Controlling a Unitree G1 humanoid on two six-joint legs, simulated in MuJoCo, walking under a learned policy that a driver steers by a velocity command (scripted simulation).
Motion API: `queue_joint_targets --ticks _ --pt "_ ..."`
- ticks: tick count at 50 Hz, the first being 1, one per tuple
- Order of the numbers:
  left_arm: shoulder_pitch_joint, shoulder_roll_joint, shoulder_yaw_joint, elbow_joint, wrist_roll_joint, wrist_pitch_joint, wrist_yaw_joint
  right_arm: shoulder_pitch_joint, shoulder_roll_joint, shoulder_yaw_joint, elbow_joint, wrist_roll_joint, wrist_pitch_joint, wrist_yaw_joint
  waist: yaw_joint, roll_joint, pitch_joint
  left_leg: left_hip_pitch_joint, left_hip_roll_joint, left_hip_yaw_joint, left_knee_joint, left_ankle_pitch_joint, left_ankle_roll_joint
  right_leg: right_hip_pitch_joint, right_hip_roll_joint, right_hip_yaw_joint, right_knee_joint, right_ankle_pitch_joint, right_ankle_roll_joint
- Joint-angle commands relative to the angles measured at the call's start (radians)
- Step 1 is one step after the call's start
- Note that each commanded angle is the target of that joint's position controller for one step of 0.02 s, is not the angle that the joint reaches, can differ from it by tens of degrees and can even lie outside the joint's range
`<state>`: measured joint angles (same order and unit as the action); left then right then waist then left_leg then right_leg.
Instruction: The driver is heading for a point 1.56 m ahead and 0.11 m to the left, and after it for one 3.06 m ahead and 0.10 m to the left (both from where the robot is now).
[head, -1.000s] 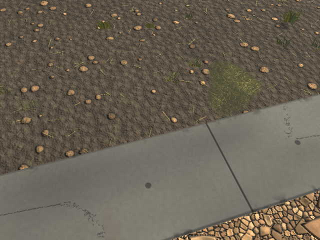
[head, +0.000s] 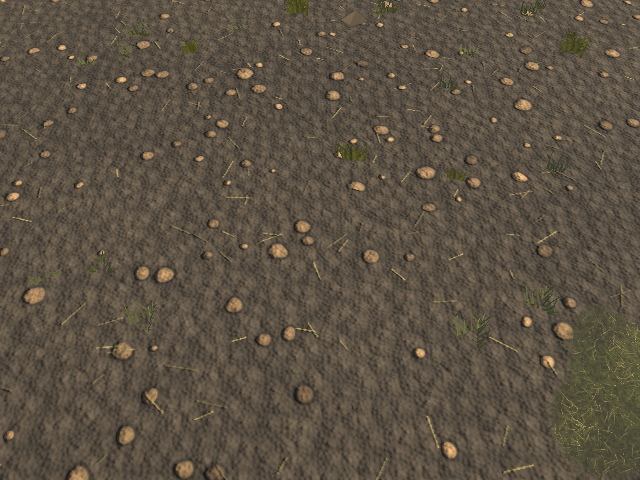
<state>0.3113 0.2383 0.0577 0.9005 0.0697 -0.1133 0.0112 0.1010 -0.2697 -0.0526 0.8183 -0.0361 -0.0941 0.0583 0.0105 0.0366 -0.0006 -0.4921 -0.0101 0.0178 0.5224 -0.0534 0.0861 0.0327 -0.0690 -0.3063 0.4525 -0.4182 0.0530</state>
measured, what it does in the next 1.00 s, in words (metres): steps on the spot: right foot, then left foot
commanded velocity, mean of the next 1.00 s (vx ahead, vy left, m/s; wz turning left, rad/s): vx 0.07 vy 0.00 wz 0.24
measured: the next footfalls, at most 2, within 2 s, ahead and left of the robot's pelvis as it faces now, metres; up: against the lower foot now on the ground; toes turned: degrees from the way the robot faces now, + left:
right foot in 0.46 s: +0.13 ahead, -0.14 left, +0.00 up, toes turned +10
left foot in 0.72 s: +0.10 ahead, +0.09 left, +0.00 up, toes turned +15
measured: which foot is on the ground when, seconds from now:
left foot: down 0.00-0.46, up 0.48-0.70, down 0.72-1.00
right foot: down 0.00-0.00, up 0.02-0.44, down 0.46-1.00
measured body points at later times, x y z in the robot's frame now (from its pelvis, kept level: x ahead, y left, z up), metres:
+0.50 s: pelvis +0.07 -0.04 +0.01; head +0.10 -0.04 +0.46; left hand +0.09 +0.24 -0.11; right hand +0.27 -0.25 -0.09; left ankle +0.12 +0.08 -0.72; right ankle +0.09 -0.15 -0.73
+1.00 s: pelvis +0.09 -0.04 +0.02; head +0.11 -0.03 +0.47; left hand +0.15 +0.25 -0.10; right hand +0.25 -0.28 -0.10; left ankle +0.05 +0.07 -0.71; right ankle +0.09 -0.15 -0.72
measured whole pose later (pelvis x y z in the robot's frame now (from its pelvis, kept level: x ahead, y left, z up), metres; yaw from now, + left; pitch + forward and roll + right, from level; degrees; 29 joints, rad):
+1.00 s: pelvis +0.09 -0.04 +0.02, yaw +13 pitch -1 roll +1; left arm 0.21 0.26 0.05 0.81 0.02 -0.09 0.00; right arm 0.24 -0.27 -0.06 0.84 -0.05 -0.08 0.01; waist 0.01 -0.01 0.04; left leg -0.22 0.01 0.05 0.54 -0.37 0.07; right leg -0.16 -0.02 -0.05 0.47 -0.31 -0.06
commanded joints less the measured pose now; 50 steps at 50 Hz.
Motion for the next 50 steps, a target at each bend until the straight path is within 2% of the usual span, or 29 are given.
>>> queue_joint_targets --ticks 1,2,3,4,5,6,8,10,13,18,21,23,24,25,26,29,32,33,35,37,38,39,40,41,43,45,46,47,50 --pt "0.077 0.103 0.006 -0.128 0.002 0.000 -0.029 0.373 -0.254 -0.074 0.006 -0.010 0.002 -0.062 -0.095 0.113 -0.552 0.945 0.361 -0.654 -0.133 0.642 0.470 -0.501 0.103 0.200 0.632 -0.299 0.058" --pt "-0.125 0.101 0.001 -0.181 -0.022 0.011 -0.042 0.356 -0.262 -0.093 0.033 -0.020 -0.026 -0.069 -0.150 0.009 -0.320 0.795 0.334 -0.607 -0.190 0.392 0.347 -0.658 0.068 0.357 0.733 -0.305 0.008" --pt "-0.155 0.137 0.013 -0.179 -0.015 0.018 -0.026 0.256 -0.242 -0.102 0.018 0.011 -0.032 -0.074 -0.112 0.016 -0.166 0.594 0.280 -0.492 -0.232 0.273 0.285 -0.680 0.015 0.381 0.757 -0.281 -0.011" --pt "-0.052 0.185 0.031 -0.150 0.008 0.023 -0.004 0.159 -0.179 -0.079 -0.007 0.026 -0.028 -0.074 -0.029 0.015 -0.136 0.430 0.234 -0.440 -0.282 0.167 0.268 -0.593 -0.019 0.398 0.699 -0.226 -0.019" --pt "-0.044 0.149 0.021 -0.153 0.017 0.024 0.008 0.113 -0.136 -0.060 -0.020 0.037 -0.029 -0.071 0.007 0.039 -0.067 0.260 0.199 -0.403 -0.321 0.132 0.249 -0.514 -0.031 0.396 0.639 -0.180 -0.029" --pt "-0.050 0.117 0.011 -0.163 0.018 0.027 0.016 0.101 -0.126 -0.052 -0.038 0.033 -0.023 -0.065 0.031 0.030 -0.060 0.162 0.181 -0.386 -0.351 0.112 0.239 -0.434 -0.021 0.388 0.607 -0.143 -0.031" --pt "0.001 0.103 0.002 -0.149 -0.012 0.044 0.011 0.066 -0.153 -0.055 -0.071 0.011 -0.029 -0.054 0.062 0.004 -0.093 0.100 0.147 -0.337 -0.364 0.083 0.209 -0.364 0.014 0.349 0.562 -0.043 -0.025" --pt "0.017 0.117 -0.003 -0.128 -0.027 0.068 0.001 0.057 -0.191 -0.067 -0.104 0.011 -0.047 -0.041 0.045 0.021 -0.095 0.072 0.132 -0.311 -0.353 0.076 0.195 -0.360 0.029 0.318 0.531 0.019 0.006" --pt "-0.022 0.142 -0.006 -0.118 -0.021 0.093 0.002 0.116 -0.175 -0.062 -0.123 0.022 -0.059 -0.035 -0.007 0.029 -0.107 0.133 0.173 -0.364 -0.321 -0.014 0.185 -0.412 -0.006 0.335 0.482 0.053 0.038" --pt "-0.086 0.144 -0.019 -0.112 -0.020 0.072 0.005 0.142 -0.141 -0.043 -0.149 0.038 -0.041 -0.036 -0.071 0.045 -0.109 0.242 0.212 -0.460 -0.263 -0.199 0.183 -0.460 -0.002 0.320 0.282 0.023 0.013" --pt "-0.050 0.139 -0.022 -0.106 -0.055 0.050 -0.018 0.085 -0.129 -0.025 -0.143 0.041 -0.020 -0.022 -0.022 0.023 -0.110 0.195 0.175 -0.452 -0.205 -0.185 0.163 -0.314 0.044 0.266 0.007 0.182 -0.029" --pt "-0.029 0.141 -0.026 -0.130 -0.068 0.033 -0.030 0.124 -0.079 0.000 -0.115 0.032 -0.004 -0.006 0.005 0.013 -0.151 0.157 0.128 -0.445 -0.141 -0.128 0.099 -0.174 -0.016 0.324 -0.099 0.352 -0.132" --pt "-0.054 0.243 -0.010 -0.150 -0.063 0.013 -0.034 0.150 -0.036 0.009 -0.160 0.030 -0.004 -0.005 -0.038 -0.177 -0.164 0.043 -0.036 -0.239 -0.020 -0.310 -0.035 -0.142 -0.235 0.601 -0.169 0.515 -0.381" --pt "-0.094 0.248 0.005 -0.155 -0.044 0.000 -0.042 0.084 -0.108 -0.018 -0.152 -0.012 0.001 -0.019 -0.015 -0.128 -0.075 -0.074 -0.065 -0.166 0.082 -0.419 -0.127 -0.150 -0.326 0.715 -0.209 0.474 -0.459" --pt "-0.075 0.259 0.019 -0.160 -0.040 -0.006 -0.036 0.043 -0.142 -0.033 -0.144 -0.024 0.015 -0.042 0.023 -0.110 -0.085 -0.080 -0.032 -0.157 0.234 -0.459 -0.158 -0.139 -0.299 0.670 -0.215 0.393 -0.425" --pt "-0.202 0.129 -0.019 -0.209 -0.070 -0.027 -0.046 0.108 -0.113 -0.035 -0.098 -0.024 0.030 -0.084 -0.048 -0.149 -0.054 -0.064 -0.018 -0.158 0.486 -0.416 -0.209 -0.196 -0.198 0.557 -0.181 0.523 -0.310" --pt "-0.262 0.137 -0.020 -0.233 -0.087 -0.025 -0.068 0.180 -0.062 -0.025 -0.044 -0.006 0.026 -0.049 -0.085 -0.080 -0.067 0.085 0.049 -0.046 0.351 -0.319 -0.251 -0.256 -0.097 0.389 -0.107 0.663 -0.246" --pt "-0.229 0.139 -0.020 -0.220 -0.097 -0.020 -0.080 0.152 -0.029 -0.013 -0.040 0.003 0.029 -0.029 -0.058 -0.085 -0.066 0.127 0.060 -0.011 0.223 -0.317 -0.265 -0.241 -0.068 0.366 -0.054 0.703 -0.220" --pt "-0.148 0.150 -0.017 -0.171 -0.116 0.007 -0.129 0.143 -0.005 0.002 -0.025 0.051 0.034 0.005 -0.054 -0.068 -0.068 0.256 0.055 0.012 -0.049 -0.062 -0.243 -0.201 -0.062 0.385 0.058 0.783 -0.182" --pt "-0.099 0.110 -0.019 -0.162 -0.100 0.021 -0.157 0.105 -0.126 -0.021 -0.058 0.066 0.021 -0.010 -0.012 -0.076 -0.136 0.291 0.081 -0.050 -0.035 0.205 -0.160 -0.146 -0.066 0.436 0.073 0.711 -0.136" --pt "-0.040 0.136 -0.007 -0.162 -0.091 0.014 -0.140 0.021 -0.165 -0.027 -0.082 0.054 0.013 -0.012 0.048 -0.033 -0.146 0.261 0.074 -0.041 0.008 0.201 -0.091 -0.143 -0.021 0.377 0.070 0.672 -0.120" --pt "-0.087 0.183 0.007 -0.167 -0.087 0.013 -0.121 0.013 -0.171 -0.034 -0.080 0.029 0.014 -0.012 0.026 -0.039 -0.136 0.190 0.067 -0.039 -0.013 0.108 -0.077 -0.101 0.002 0.332 0.090 0.607 -0.114" --pt "-0.145 0.182 0.008 -0.182 -0.076 0.014 -0.112 0.046 -0.154 -0.032 -0.054 0.032 0.017 -0.013 0.008 -0.050 -0.106 0.161 0.070 -0.046 -0.052 -0.042 -0.084 -0.119 -0.009 0.339 0.068 0.456 -0.119" --pt "-0.155 0.191 0.016 -0.182 -0.065 0.017 -0.101 0.041 -0.149 -0.034 -0.051 0.036 0.026 -0.018 0.014 -0.061 -0.049 0.135 0.057 -0.047 -0.067 -0.247 -0.084 -0.162 -0.025 0.366 0.012 0.205 -0.149" --pt "-0.076 0.235 0.045 -0.148 -0.044 0.014 -0.070 0.023 -0.144 -0.039 -0.069 0.008 0.037 -0.035 0.054 -0.140 0.053 0.038 0.020 -0.023 0.018 -0.485 -0.070 -0.193 -0.128 0.543 -0.171 -0.298 -0.277" --pt "-0.068 0.170 0.029 -0.147 -0.061 0.001 -0.029 0.016 -0.080 -0.019 -0.076 -0.012 0.019 -0.053 0.062 -0.186 0.076 -0.027 0.036 0.003 0.101 -0.404 -0.054 -0.114 -0.273 0.725 -0.266 -0.353 -0.358" --pt "-0.078 0.146 0.019 -0.150 -0.063 -0.002 -0.013 0.014 -0.058 -0.012 -0.079 -0.017 0.008 -0.061 0.060 -0.180 0.068 0.006 0.047 -0.007 0.130 -0.402 -0.039 -0.122 -0.283 0.730 -0.287 -0.308 -0.353" --pt "-0.118 0.135 0.013 -0.156 -0.057 -0.002 -0.002 0.028 -0.046 -0.009 -0.080 -0.020 -0.002 -0.063 0.036 -0.169 0.064 0.078 0.046 0.001 0.122 -0.412 -0.018 -0.158 -0.264 0.686 -0.300 -0.255 -0.332" --pt "-0.217 0.190 0.027 -0.160 -0.038 0.028 0.001 0.127 -0.056 -0.018 -0.033 -0.011 -0.027 -0.035 -0.033 -0.127 0.076 0.354 -0.011 0.082 -0.073 -0.205 0.012 -0.270 -0.150 0.493 -0.255 -0.156 -0.290"
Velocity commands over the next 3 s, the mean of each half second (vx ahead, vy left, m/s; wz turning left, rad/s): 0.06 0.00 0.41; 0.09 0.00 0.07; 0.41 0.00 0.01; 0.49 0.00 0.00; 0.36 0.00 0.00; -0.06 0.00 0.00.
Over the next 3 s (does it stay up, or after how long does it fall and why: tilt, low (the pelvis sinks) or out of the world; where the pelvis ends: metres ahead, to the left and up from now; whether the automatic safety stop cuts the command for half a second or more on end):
stays up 0.80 0.11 -0.14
